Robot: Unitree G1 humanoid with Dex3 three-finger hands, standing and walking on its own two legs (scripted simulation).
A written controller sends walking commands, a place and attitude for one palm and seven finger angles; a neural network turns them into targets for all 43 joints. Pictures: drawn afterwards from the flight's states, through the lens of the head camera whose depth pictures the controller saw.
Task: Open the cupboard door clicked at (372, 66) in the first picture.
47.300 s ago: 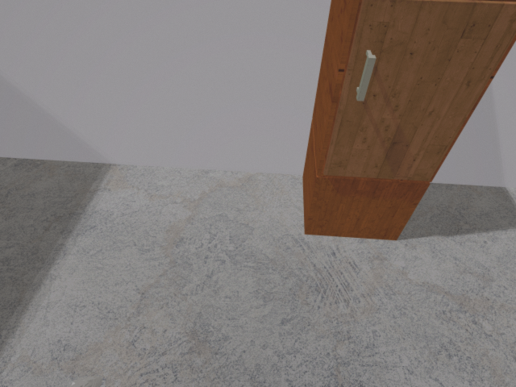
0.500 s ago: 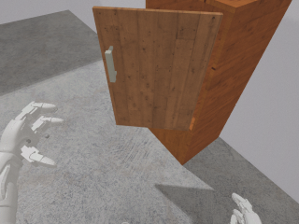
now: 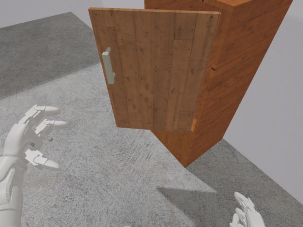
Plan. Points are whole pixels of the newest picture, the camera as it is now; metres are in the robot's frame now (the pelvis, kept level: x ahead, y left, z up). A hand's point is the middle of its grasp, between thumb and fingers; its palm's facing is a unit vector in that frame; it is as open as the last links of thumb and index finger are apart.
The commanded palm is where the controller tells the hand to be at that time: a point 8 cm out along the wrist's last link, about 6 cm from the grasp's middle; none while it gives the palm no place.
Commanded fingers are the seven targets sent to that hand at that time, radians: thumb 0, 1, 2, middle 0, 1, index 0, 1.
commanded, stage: move the hooked fingers beside the handle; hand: left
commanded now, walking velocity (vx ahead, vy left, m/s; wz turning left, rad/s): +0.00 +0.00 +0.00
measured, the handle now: (109, 66) +0.62 +0.21 +0.09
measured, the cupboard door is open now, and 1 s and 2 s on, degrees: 48 48 48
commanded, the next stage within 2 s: none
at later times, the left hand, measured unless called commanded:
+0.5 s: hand (68, 111) +0.38 +0.26 +0.10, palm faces -0.02 -1.00 +0.00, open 14.0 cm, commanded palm +0.36 +0.31 +0.10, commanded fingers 0.00 -0.50 0.30 -0.30 -1.20 -0.30 -1.20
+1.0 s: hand (81, 90) +0.47 +0.26 +0.10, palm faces -0.02 -1.00 +0.01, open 14.0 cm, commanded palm +0.46 +0.31 +0.10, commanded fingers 0.00 -0.50 0.30 -0.30 -1.20 -0.30 -1.20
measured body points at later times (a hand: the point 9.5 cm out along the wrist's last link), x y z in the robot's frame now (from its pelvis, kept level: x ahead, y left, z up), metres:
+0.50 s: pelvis +0.00 +0.01 -0.01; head +0.04 +0.01 +0.44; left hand +0.37 +0.32 +0.11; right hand +0.10 -0.26 -0.10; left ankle +0.06 +0.12 -0.71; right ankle -0.02 -0.10 -0.71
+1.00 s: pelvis +0.00 +0.01 -0.02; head +0.09 +0.03 +0.42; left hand +0.47 +0.31 +0.10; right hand +0.03 -0.26 -0.12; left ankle +0.06 +0.12 -0.71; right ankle -0.02 -0.10 -0.71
